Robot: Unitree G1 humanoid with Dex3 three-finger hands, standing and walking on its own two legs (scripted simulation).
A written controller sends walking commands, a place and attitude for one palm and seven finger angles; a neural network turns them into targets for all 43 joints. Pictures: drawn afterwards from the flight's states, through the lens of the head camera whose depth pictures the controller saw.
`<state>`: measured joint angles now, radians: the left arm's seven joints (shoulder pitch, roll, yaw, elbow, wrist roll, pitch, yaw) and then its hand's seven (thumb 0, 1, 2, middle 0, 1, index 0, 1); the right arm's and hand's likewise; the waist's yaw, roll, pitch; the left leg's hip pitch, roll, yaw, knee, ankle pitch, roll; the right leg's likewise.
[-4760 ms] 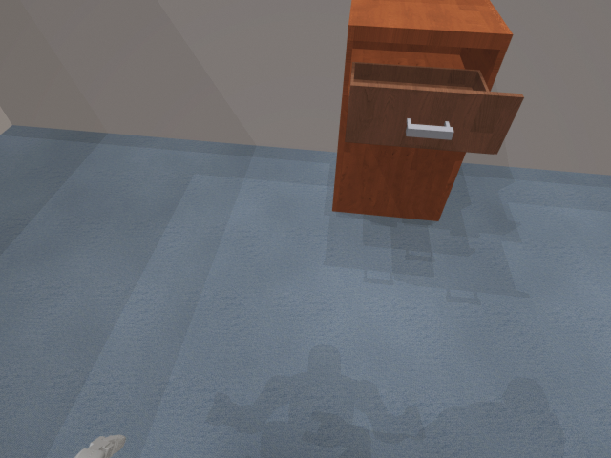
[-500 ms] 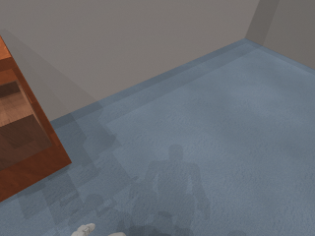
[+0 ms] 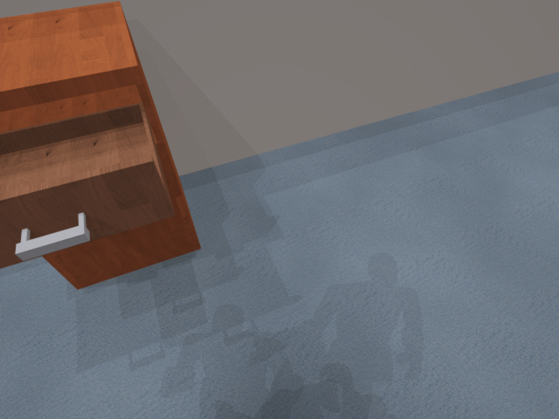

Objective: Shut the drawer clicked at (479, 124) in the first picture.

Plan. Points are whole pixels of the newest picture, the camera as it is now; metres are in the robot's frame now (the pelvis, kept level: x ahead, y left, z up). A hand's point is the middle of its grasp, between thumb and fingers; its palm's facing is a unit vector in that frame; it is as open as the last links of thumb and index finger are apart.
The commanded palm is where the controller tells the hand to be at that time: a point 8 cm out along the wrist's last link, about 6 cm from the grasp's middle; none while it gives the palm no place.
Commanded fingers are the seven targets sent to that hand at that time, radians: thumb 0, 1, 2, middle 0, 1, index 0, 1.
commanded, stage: turn to face it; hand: left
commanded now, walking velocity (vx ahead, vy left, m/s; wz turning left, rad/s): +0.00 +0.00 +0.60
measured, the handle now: (54, 233) +0.45 +0.47 -0.08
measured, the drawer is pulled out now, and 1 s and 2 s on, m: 0.30 0.30 0.30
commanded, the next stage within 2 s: take the last steps up to it in 0.62 s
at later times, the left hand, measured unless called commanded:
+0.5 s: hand out of the picture -0.08 +0.20 -0.18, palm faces +0.37 -0.90 -0.23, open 7.4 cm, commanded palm none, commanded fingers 0.00 0.90 0.90 -0.20 -0.30 -0.20 -0.30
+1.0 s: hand out of the picture -0.07 +0.18 -0.15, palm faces +0.43 -0.86 -0.26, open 7.4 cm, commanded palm none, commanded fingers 0.00 0.90 0.90 -0.20 -0.30 -0.20 -0.30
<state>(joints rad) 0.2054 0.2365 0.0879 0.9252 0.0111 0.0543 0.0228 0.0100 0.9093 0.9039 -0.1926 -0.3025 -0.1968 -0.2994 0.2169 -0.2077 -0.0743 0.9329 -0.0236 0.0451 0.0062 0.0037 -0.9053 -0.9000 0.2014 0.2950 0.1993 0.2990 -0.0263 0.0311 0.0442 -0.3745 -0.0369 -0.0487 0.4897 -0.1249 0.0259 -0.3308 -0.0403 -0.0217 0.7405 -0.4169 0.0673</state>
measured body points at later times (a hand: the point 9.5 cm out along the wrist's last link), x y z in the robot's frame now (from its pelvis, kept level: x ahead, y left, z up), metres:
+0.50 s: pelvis -0.03 +0.00 -0.01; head +0.00 +0.03 +0.44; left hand -0.10 +0.25 -0.17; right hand +0.17 -0.21 -0.13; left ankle -0.06 +0.10 -0.74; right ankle -0.01 -0.13 -0.73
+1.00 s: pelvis -0.05 -0.01 +0.00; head -0.04 -0.05 +0.45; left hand -0.09 +0.23 -0.13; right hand +0.06 -0.22 -0.17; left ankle -0.07 +0.10 -0.71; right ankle -0.03 -0.10 -0.73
